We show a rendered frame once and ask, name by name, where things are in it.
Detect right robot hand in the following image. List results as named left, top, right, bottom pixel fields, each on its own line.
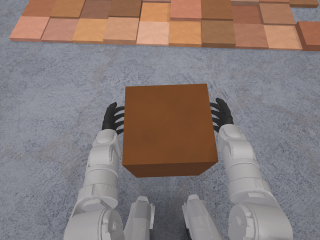
left=210, top=97, right=234, bottom=133

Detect left robot forearm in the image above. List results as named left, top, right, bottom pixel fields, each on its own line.
left=63, top=129, right=122, bottom=240

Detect right robot upper arm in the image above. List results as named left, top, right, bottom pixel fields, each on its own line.
left=228, top=201, right=293, bottom=240

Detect carton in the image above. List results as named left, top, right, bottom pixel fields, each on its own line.
left=122, top=83, right=219, bottom=178

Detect left robot hand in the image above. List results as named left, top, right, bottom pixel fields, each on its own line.
left=102, top=102, right=125, bottom=135

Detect left robot upper arm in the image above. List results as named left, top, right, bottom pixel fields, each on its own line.
left=64, top=207, right=125, bottom=240

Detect left robot shin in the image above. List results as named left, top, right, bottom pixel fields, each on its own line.
left=130, top=196, right=149, bottom=209

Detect right robot forearm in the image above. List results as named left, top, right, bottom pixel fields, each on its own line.
left=217, top=124, right=293, bottom=240

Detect robot left thigh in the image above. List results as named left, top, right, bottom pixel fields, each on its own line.
left=123, top=200, right=155, bottom=240

